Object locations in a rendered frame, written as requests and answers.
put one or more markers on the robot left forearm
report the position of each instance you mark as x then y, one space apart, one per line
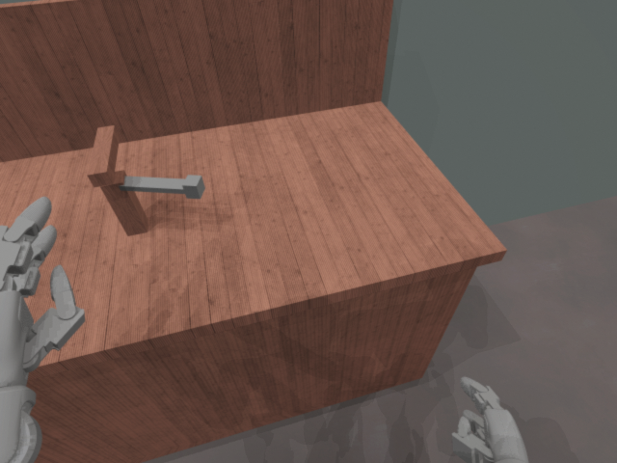
20 433

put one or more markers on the left robot hand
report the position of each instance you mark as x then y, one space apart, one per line
23 248

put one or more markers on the counter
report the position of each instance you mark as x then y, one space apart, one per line
323 261

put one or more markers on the right robot hand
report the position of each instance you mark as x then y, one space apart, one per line
495 437

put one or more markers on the tap lever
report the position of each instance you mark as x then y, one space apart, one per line
193 186

